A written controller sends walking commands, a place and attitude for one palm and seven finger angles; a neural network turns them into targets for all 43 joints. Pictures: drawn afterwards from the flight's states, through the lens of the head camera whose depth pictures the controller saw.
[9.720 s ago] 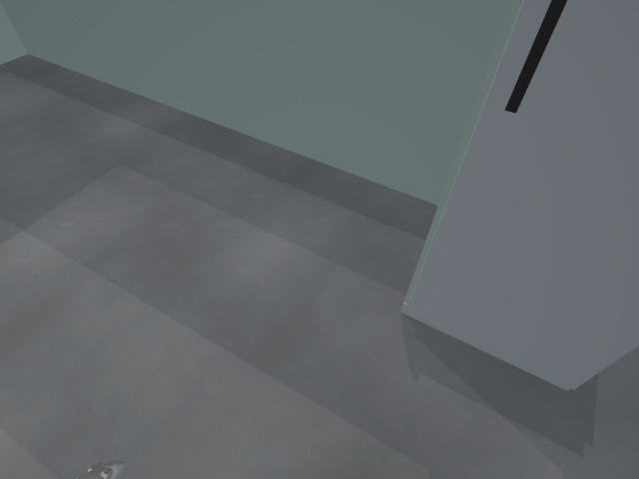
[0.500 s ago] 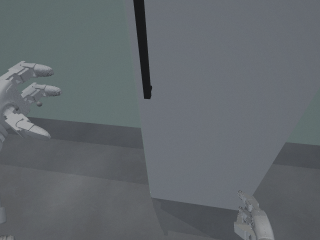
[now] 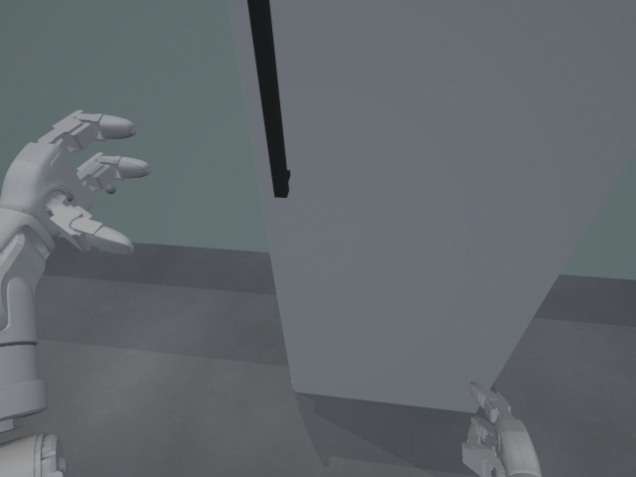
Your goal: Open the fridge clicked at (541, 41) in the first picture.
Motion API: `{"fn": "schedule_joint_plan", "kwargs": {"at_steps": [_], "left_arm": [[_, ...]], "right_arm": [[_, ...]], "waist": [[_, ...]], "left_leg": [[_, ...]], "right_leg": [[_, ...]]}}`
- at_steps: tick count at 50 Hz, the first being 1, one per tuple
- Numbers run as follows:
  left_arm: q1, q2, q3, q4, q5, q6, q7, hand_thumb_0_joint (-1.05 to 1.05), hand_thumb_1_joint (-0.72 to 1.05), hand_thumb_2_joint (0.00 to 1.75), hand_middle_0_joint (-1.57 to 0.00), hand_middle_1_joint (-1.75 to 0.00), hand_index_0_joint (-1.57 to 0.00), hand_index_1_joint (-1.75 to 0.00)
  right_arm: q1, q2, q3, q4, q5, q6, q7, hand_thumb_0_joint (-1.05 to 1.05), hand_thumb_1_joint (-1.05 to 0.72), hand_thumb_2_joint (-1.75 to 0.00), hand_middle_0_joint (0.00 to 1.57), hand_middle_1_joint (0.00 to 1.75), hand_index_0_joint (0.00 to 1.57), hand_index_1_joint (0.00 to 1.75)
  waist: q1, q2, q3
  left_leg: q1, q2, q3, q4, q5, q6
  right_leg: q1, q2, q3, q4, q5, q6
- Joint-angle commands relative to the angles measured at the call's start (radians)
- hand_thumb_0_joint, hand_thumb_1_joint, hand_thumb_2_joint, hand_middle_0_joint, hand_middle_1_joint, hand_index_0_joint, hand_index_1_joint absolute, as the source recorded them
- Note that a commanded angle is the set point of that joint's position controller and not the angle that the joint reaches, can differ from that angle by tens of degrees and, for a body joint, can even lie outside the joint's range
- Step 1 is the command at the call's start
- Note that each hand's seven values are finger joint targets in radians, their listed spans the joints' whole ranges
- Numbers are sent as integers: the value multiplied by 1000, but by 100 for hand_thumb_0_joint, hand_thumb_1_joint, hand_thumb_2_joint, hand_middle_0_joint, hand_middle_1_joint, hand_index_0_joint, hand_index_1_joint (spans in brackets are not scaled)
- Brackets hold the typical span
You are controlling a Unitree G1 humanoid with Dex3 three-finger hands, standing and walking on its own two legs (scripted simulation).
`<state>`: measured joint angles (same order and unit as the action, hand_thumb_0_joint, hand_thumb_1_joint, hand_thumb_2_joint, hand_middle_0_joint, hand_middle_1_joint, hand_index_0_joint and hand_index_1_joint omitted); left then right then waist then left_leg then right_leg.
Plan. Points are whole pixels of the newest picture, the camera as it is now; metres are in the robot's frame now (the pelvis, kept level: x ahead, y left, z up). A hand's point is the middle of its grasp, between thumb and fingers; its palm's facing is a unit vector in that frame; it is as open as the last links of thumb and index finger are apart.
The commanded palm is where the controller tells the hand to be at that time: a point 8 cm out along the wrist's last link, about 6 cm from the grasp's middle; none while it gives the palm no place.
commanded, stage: move the hooked fingers beside the handle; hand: left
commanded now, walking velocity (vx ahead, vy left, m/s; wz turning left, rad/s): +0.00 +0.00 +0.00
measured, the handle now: (274, 103) +0.51 +0.11 +0.26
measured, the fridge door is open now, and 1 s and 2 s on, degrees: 0 0 0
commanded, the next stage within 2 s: feel for the door with the fingertips in 2.00 s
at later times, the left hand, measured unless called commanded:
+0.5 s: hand (150, 169) +0.36 +0.23 +0.24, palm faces +0.01 -1.00 -0.04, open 14.0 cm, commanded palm +0.34 +0.28 +0.24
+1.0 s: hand (199, 148) +0.42 +0.19 +0.24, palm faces -0.01 -1.00 -0.02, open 14.0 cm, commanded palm +0.40 +0.24 +0.24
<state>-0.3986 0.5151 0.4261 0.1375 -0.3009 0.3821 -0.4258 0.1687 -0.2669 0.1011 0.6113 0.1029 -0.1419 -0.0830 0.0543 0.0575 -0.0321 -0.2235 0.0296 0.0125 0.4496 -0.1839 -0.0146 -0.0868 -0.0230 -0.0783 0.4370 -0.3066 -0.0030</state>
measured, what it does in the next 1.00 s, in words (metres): stands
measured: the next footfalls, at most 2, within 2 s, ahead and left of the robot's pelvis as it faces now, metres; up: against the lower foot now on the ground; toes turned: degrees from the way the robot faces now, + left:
none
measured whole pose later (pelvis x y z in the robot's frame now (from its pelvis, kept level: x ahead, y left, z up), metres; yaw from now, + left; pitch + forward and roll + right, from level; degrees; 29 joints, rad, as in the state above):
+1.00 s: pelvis +0.00 +0.01 +0.00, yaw -1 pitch +0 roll +0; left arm -0.74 0.41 0.28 0.53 -0.20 0.29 -0.23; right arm 0.24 -0.27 0.06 0.67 0.09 -0.08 -0.10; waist 0.00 0.04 -0.03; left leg -0.26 0.03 0.03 0.45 -0.19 -0.01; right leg -0.12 -0.02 -0.06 0.43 -0.30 0.00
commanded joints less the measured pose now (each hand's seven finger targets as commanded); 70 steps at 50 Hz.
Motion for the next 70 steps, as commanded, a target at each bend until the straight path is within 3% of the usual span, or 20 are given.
{"fn": "schedule_joint_plan", "kwargs": {"at_steps": [1, 4, 10, 12, 14, 22, 25, 26, 30, 32, 35, 38, 39, 44, 46, 50, 59, 63, 65, 70], "left_arm": [[-367, 256, 76, -224, -16, -55, 27, 0, -50, 30, -30, -120, -30, -120], [-367, 268, 83, -181, -12, -43, 41, 0, -50, 30, -30, -120, -30, -120], [-485, 237, 31, -183, 9, -51, 69, 0, -50, 30, -30, -120, -30, -120], [-530, 203, 0, -162, 10, -59, 72, 0, -50, 30, -30, -120, -30, -120], [-478, 240, 35, -115, 10, -63, 74, 0, -50, 30, -30, -120, -30, -120], [-641, 194, -36, -8, 32, -79, 96, 0, -50, 30, -30, -120, -30, -120], [-648, 231, -9, 18, 36, -100, 106, 0, -50, 30, -30, -120, -30, -120], [-676, 201, -36, 33, 37, -105, 107, 0, -50, 30, -30, -120, -30, -120], [-703, 200, -36, 28, 49, -127, 129, 0, -50, 30, -30, -120, -30, -120], [-724, 144, -82, 57, 50, -123, 135, 0, -50, 30, -30, -120, -30, -120], [-698, 197, -25, 105, 54, -122, 154, 0, -50, 30, -30, -120, -30, -120], [-719, 194, -27, 92, 70, -126, 169, 0, -50, 30, -30, -120, -30, -120], [-706, 200, -24, 95, 71, -135, 174, 0, -50, 30, -30, -120, -30, -120], [-798, 141, -89, 141, 78, -147, 186, 0, -50, 30, -30, -120, -30, -120], [-855, 113, -113, 133, 82, -153, 195, 0, -50, 30, -30, -120, -30, -120], [-916, 100, -128, 212, 90, -166, 219, 0, -50, 30, -30, -120, -30, -120], [-954, 132, -93, 364, 122, -221, 257, 0, -50, 30, -30, -120, -30, -120], [-986, 123, -101, 375, 132, -247, 255, 0, -50, 30, -30, -120, -30, -120], [-937, 170, -53, 331, 129, -266, 253, 0, -50, 30, -30, -120, -30, -120], [-826, 148, -58, 320, 115, -235, 228, 0, -50, 30, -30, -120, -30, -120]], "right_arm": [[-165, -105, -53, -184, 1, -52, -6, 0, -90, -90, 20, 30, 20, 30], [-155, -112, -58, -170, 1, -42, -9, 0, -90, -90, 20, 30, 20, 30], [-157, -109, -61, -165, 0, -37, -19, 0, -90, -90, 20, 30, 20, 30], [-151, -108, -60, -157, -2, -36, -22, 0, -90, -90, 20, 30, 20, 30], [-138, -115, -65, -149, -5, -32, -22, 0, -90, -90, 20, 30, 20, 30], [-119, -115, -67, -135, -3, -20, -30, 0, -90, -90, 20, 30, 20, 30], [-110, -120, -70, -132, -5, -16, -31, 0, -90, -90, 20, 30, 20, 30], [-106, -119, -71, -127, -5, -15, -32, 0, -90, -90, 20, 30, 20, 30], [-93, -120, -76, -129, -8, -15, -28, 0, -90, -90, 20, 30, 20, 30], [-88, -117, -75, -121, -7, -11, -27, 0, -90, -90, 20, 30, 20, 30], [-72, -127, -82, -114, -12, -4, -25, 0, -90, -90, 20, 30, 20, 30], [-65, -124, -84, -120, -15, 5, -20, 0, -90, -90, 20, 30, 20, 30], [-61, -125, -87, -118, -14, 8, -17, 0, -90, -90, 20, 30, 20, 30], [-42, -128, -92, -104, -12, 13, -25, 0, -90, -90, 20, 30, 20, 30], [-36, -125, -91, -99, -13, 11, -26, 0, -90, -90, 20, 30, 20, 30], [-10, -132, -95, -74, -18, 13, -30, 0, -90, -90, 20, 30, 20, 30], [46, -135, -106, -60, -28, 29, -21, 0, -90, -90, 20, 30, 20, 30], [65, -134, -110, -62, -29, 33, -18, 0, -90, -90, 20, 30, 20, 30], [62, -139, -113, -77, -31, 32, -14, 0, -90, -90, 20, 30, 20, 30], [43, -140, -115, -90, -21, 42, -10, 0, -90, -90, 20, 30, 20, 30]], "waist": [[13, 24, -229], [10, -31, -209], [-8, 26, -228], [-21, 22, -227], [-9, -34, -236], [-39, 15, -222], [-34, -15, -245], [-44, -17, -244], [-36, 9, -283], [-49, 7, -256], [-32, -49, -263], [-31, -7, -286], [-30, -32, -290], [-60, -28, -253], [-69, 18, -268], [-82, -26, -257], [-75, -60, -296], [-81, -24, -317], [-57, -35, -363], [-52, -83, -285]], "left_leg": [[233, -46, -28, -22, 202, 50], [218, -42, -26, -22, 187, 52], [238, -44, -24, -19, 180, 54], [248, -46, -25, -17, 183, 55], [236, -43, -22, -12, 195, 57], [228, -42, -25, -16, 160, 55], [221, -39, -22, -14, 170, 58], [226, -39, -21, -15, 168, 58], [243, -35, -27, -15, 195, 56], [244, -34, -26, -17, 183, 55], [216, -33, -22, -22, 196, 59], [221, -34, -14, -19, 221, 56], [221, -29, -11, -16, 231, 57], [225, -26, -11, -19, 185, 60], [248, -26, -18, -20, 188, 57], [232, -23, -23, -24, 166, 58], [203, -25, -5, -9, 213, 63], [214, -24, -4, -6, 227, 60], [223, -24, -2, -3, 282, 64], [179, -23, 19, -10, 256, 68]], "right_leg": [[-101, 32, 12, -56, 336, -15], [-106, 34, 13, -65, 316, -11], [-120, 30, 22, -66, 304, -13], [-128, 32, 20, -66, 310, -13], [-110, 32, 23, -68, 333, -11], [-144, 30, 25, -71, 291, -13], [-124, 28, 31, -71, 307, -13], [-132, 30, 29, -71, 307, -11], [-114, 30, 28, -64, 320, -18], [-138, 33, 25, -67, 308, -17], [-110, 32, 27, -66, 330, -16], [-98, 30, 30, -56, 359, -17], [-88, 31, 29, -57, 363, -16], [-135, 37, 29, -71, 306, -16], [-147, 38, 30, -70, 302, -20], [-160, 39, 29, -76, 276, -18], [-121, 38, 34, -60, 346, -16], [-125, 38, 37, -50, 370, -17], [-72, 37, 40, -39, 431, -19], [-80, 38, 35, -44, 440, -9]]}}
